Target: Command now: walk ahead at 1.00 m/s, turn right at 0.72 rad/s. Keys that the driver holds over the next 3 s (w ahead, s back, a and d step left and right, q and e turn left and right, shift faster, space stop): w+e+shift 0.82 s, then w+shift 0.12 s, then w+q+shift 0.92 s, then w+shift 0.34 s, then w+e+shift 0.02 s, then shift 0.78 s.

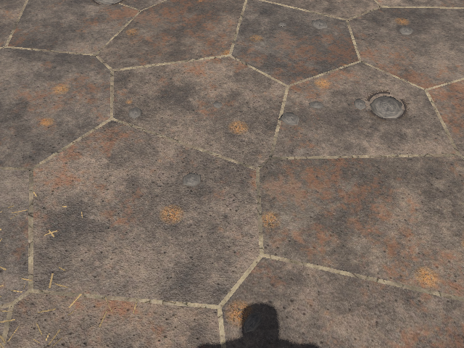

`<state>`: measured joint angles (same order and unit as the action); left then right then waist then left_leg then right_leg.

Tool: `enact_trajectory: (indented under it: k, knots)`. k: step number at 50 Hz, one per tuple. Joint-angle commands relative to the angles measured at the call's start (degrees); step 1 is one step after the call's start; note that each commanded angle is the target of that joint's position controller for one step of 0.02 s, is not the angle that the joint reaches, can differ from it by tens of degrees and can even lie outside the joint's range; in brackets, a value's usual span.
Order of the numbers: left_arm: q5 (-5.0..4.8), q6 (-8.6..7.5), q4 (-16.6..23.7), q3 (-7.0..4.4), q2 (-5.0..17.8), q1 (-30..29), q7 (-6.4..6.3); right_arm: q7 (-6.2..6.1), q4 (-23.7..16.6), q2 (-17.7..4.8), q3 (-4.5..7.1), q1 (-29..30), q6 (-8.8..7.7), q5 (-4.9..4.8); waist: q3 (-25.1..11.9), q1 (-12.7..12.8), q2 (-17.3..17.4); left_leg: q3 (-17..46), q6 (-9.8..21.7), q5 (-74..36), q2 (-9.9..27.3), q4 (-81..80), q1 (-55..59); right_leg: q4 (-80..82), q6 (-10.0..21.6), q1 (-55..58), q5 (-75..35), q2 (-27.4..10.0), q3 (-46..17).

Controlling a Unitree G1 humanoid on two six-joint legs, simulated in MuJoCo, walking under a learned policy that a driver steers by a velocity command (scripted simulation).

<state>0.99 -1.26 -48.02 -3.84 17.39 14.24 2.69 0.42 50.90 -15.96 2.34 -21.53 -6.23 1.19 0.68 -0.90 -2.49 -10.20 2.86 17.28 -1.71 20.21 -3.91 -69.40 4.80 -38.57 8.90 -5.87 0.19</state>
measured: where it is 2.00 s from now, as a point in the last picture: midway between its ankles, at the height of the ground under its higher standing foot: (424, 114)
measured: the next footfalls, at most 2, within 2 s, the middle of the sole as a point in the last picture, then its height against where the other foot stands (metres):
right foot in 0.22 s outside the picture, level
left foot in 0.64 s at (249, 244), level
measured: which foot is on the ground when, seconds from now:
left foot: down 0.00-0.22, up 0.24-0.62, down 0.64-1.00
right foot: up 0.00-0.20, down 0.22-0.64, up 0.66-1.00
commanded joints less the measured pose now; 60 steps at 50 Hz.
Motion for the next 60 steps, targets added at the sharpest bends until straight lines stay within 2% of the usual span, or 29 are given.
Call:
enact_trajectory:
  k: [1, 4, 7, 10, 11, 12, 13, 14, 16, 19, 23, 27, 29, 31, 32, 33, 34, 35, 37, 41, 48, 51, 53, 54, 55, 56, 57, 58, 60]
  knots:
    - [0.08, 0.36, 5.64, 1.24, -1.92, -5.04, 1.11, -0.08, -2.34, -1.54, 0.02, 2.75, -2.12, -0.27, 5.69, 1.98, 6.46, 2.54, 0.68, -24.80, 12.79, -13.20, -2.51, 4.92, 0.05, -5.69, -7.99, -1.76, 1.08]
    - [-0.05, 0.07, 8.42, 1.98, -0.84, -11.16, 2.14, -0.87, -1.54, -3.55, 0.16, 1.99, -2.10, -0.26, 7.54, 2.17, 3.76, -4.49, -1.20, -36.13, 11.24, -14.75, -1.13, 19.37, 2.19, -0.90, -13.92, 0.85, 6.82]
    - [-0.07, 0.06, 8.43, 2.01, 1.20, -10.20, 2.37, -2.40, -1.34, -8.21, 0.88, -0.33, -1.35, -0.27, 4.17, 4.21, 5.71, -7.00, -3.02, -69.31, 12.59, -6.49, 5.80, 27.05, 4.83, 9.20, -13.85, 7.72, 12.92]
    - [-0.16, 0.43, 1.60, -0.92, 7.91, 15.38, 0.85, -3.49, -4.23, -13.33, 2.58, 6.17, 1.60, 0.85, -8.32, 17.65, 9.13, -4.09, -2.08, -81.39, 15.94, 26.52, 2.34, 27.11, 9.00, 35.38, -3.00, 11.49, 8.97]
    - [-0.65, 0.39, -0.92, -2.65, 10.41, 22.76, -0.55, -2.53, -4.52, -12.74, 2.79, 7.98, 2.35, 1.00, -10.05, 20.25, 4.16, -4.14, -1.46, -55.39, 11.28, 49.06, -6.30, 32.02, 11.53, 45.95, 0.47, 10.47, 3.78]
    - [-1.45, 1.01, -1.19, -3.62, 13.71, 16.73, -1.65, -1.08, -6.79, -3.10, 0.34, 9.32, 1.49, 1.93, -2.84, 12.82, -11.44, -1.51, -2.43, 7.33, -0.17, 71.85, -27.28, 31.07, 13.77, 48.90, -6.45, 4.15, -8.83]
    - [0.26, 1.51, 2.04, -4.45, 19.05, 12.60, -1.61, -0.87, -13.71, -2.51, -0.57, 4.21, 0.10, 0.49, -14.25, 6.20, -13.10, 10.94, -4.04, 12.60, -2.19, 81.68, -44.89, 42.11, 25.66, 62.69, 1.54, -5.86, -38.64]
    - [0.40, 1.63, 4.01, -4.55, 16.50, 10.90, -2.20, -0.80, -14.56, -5.24, -0.98, 7.97, -1.60, 1.20, -12.74, 7.97, -3.18, 16.19, -3.25, 8.35, 0.77, 77.13, -49.87, 55.18, 24.93, 59.97, 18.53, -9.77, -49.77]
    - [0.12, 0.63, 2.70, -2.95, 10.22, 7.48, -2.78, -0.77, -13.95, -6.84, -0.81, 11.37, -1.78, 1.77, 0.50, 2.34, 8.97, 16.07, -3.71, 3.01, 5.66, 64.21, -44.06, 58.01, 18.91, 39.70, 14.65, -6.14, -40.82]
    - [-0.66, -2.12, 3.38, -1.73, 8.14, 4.95, -2.91, -0.52, -14.20, -4.90, -1.71, 10.78, 2.25, 3.37, 4.21, -2.21, 9.44, 14.70, -6.72, 4.39, 9.29, 52.10, -33.39, 58.96, 16.70, 20.62, 4.15, 1.14, -27.98]
    - [-0.90, -3.39, 4.02, -2.54, 9.47, 6.36, -2.35, 0.71, -19.75, -1.78, -3.31, 23.41, 2.68, 1.57, 5.54, 2.00, 5.02, 10.49, -7.49, -13.93, 8.17, 27.76, -25.58, 60.15, 12.91, 14.25, -6.58, 7.64, -20.22]
    - [-1.40, -3.09, 3.64, -3.46, 10.62, 10.19, -1.84, 0.62, -21.74, -3.03, -3.13, 27.60, 2.26, 0.18, 1.74, 6.31, 0.31, 10.38, -5.49, -22.49, 4.18, 14.53, -21.98, 55.66, 9.24, 26.24, -20.37, 5.91, -22.17]
    - [-1.16, -2.93, 4.31, -3.78, 11.49, 8.81, -2.35, 0.10, -21.12, -5.34, -2.24, 24.35, 1.92, 0.24, -0.70, 4.42, -0.35, 11.65, -4.69, -18.96, 2.15, 9.17, -15.52, 49.90, 6.87, 30.45, -27.40, 5.38, -23.63]
    - [-0.53, -3.13, 5.09, -4.33, 14.79, 5.26, -2.08, -1.28, -17.24, -10.43, 0.19, 8.71, 1.42, -0.10, -10.08, -4.70, 0.45, 11.38, -3.42, -9.71, 0.79, 9.12, 1.90, 31.09, 4.26, 30.31, -36.07, 6.93, -22.36]
    - [-0.32, -3.82, 6.22, -3.50, 11.86, 2.50, -1.87, -2.51, -14.56, -13.67, 1.74, -4.29, 1.17, 0.68, -16.11, -10.87, 1.99, 15.77, -2.10, -0.69, 6.71, 11.64, 16.72, 15.29, 3.34, 21.72, -27.97, 9.10, -19.92]
    - [-0.83, -4.33, 8.74, -0.77, 1.35, 2.90, -2.18, -3.28, -13.17, -17.19, 2.69, -11.54, 0.96, 3.06, -20.79, -10.18, 16.29, 36.07, -0.47, 19.79, 23.26, 6.71, 29.60, -3.03, 3.07, 5.93, 18.69, 14.41, -13.99]
    - [-2.65, -3.81, 11.68, 0.43, 1.75, 8.96, -2.12, -2.51, -14.23, -19.30, 3.57, -3.69, 1.39, 3.07, -24.73, -2.66, 28.68, 66.20, 4.64, 30.67, 30.71, -6.25, 28.86, -12.30, 2.67, -4.76, 19.84, 13.75, -9.47]
    - [-0.69, -2.38, 9.31, -0.01, 6.14, 4.17, -2.51, -2.12, -16.19, -11.80, 2.52, 4.33, 1.85, 2.56, -13.90, -2.83, 14.35, 57.50, 4.75, 36.58, 26.52, -7.29, 19.09, -13.68, 2.64, -7.64, 12.24, 8.48, -7.68]
    - [0.69, -1.10, 9.68, -0.42, 6.86, -0.79, -0.82, -1.62, -14.31, -6.77, 1.26, 5.98, 2.13, 2.10, -4.85, -1.96, 4.37, 36.76, 2.80, 15.08, 21.03, -6.13, 6.53, -8.64, 1.34, -4.96, 7.21, 4.53, -5.39]
    - [1.21, 1.46, 14.11, 1.23, 2.31, -5.91, 1.55, -0.45, -8.01, -4.27, 0.63, 0.76, 0.10, 0.07, 0.71, 0.30, 7.70, 18.57, 0.49, -4.42, 17.91, -9.18, -0.13, -6.40, 0.36, -7.22, 3.96, 0.36, -4.57]
    - [1.17, 0.25, 18.63, 3.39, 2.03, -18.84, 2.84, 0.23, -3.80, -7.01, 0.64, -3.72, -1.38, 0.58, 8.48, -0.22, 3.84, 1.66, 1.44, -24.91, 14.00, -19.71, -5.18, 22.47, 2.11, 1.44, -8.99, 4.79, 2.66]
    - [1.49, -0.70, 18.50, 3.75, 2.47, -19.71, 2.21, -0.46, -0.92, -11.64, 0.94, -7.36, -0.12, 0.18, 6.87, 1.32, 6.90, 0.78, 3.15, -61.92, 16.24, -13.29, 3.59, 30.51, 4.49, 9.95, -2.30, 9.20, 7.37]
    - [2.34, -1.21, 13.95, 2.06, 5.92, -5.89, 0.47, -1.19, 0.13, -15.04, 1.40, -6.51, 1.08, 0.01, -2.60, 9.17, 10.46, 2.29, 3.54, -76.07, 17.18, 5.76, 5.68, 32.90, 5.98, 26.50, 3.43, 11.25, 5.58]
    - [2.81, -1.64, 9.92, 0.77, 8.36, 6.98, -0.60, -1.30, -0.44, -14.94, 1.31, -4.16, 1.42, -0.64, -8.58, 16.02, 9.92, 2.48, 3.30, -68.39, 15.32, 22.50, -2.06, 38.02, 7.00, 42.69, 0.24, 8.91, 1.82]
    - [3.78, -1.75, 7.68, -0.79, 13.78, 12.80, -1.95, -0.54, -2.71, -8.51, 0.12, -5.93, 1.27, -0.17, -16.96, 13.70, 1.31, 4.42, 3.52, -23.33, 9.53, 43.96, -16.22, 36.97, 6.13, 58.46, 15.72, -5.26, -13.70]
    - [3.70, -1.94, 9.40, -1.73, 16.89, 10.49, -2.41, 0.11, -5.56, -3.52, -0.66, -11.40, 1.04, -2.70, -26.56, 7.40, -9.55, 11.58, 2.87, 9.60, 2.25, 62.76, -33.02, 45.30, 8.75, 68.18, 24.73, -20.16, -42.33]
    - [2.59, -1.96, 8.94, -1.57, 13.04, 9.13, -2.61, -0.47, -6.26, -9.28, 0.83, -2.72, 1.29, -2.29, -20.00, 10.08, 0.57, 15.24, 3.64, 2.67, 4.26, 64.07, -37.71, 50.05, 6.74, 60.04, 21.12, -17.28, -37.98]
    - [2.29, -2.65, 7.30, -0.62, 9.76, 6.28, -2.63, -0.16, -6.99, -7.25, 0.56, -0.31, 1.20, -2.31, -9.00, 7.16, 0.77, 14.31, 3.40, -1.57, 5.97, 60.51, -38.80, 51.55, 6.52, 50.19, 14.40, -14.97, -28.59]
    - [1.65, -3.85, 5.66, 0.21, 5.25, 2.50, -2.48, 0.75, -4.59, -3.96, 0.11, -1.71, 2.64, -1.29, -0.81, 2.28, 1.74, 14.37, 2.48, -3.90, 9.23, 54.76, -33.82, 56.40, 3.73, 36.43, 6.72, -9.36, -15.62]
Over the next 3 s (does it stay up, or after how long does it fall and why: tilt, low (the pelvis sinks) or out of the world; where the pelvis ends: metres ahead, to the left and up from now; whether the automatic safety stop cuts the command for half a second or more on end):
stays up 2.09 -0.95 0.00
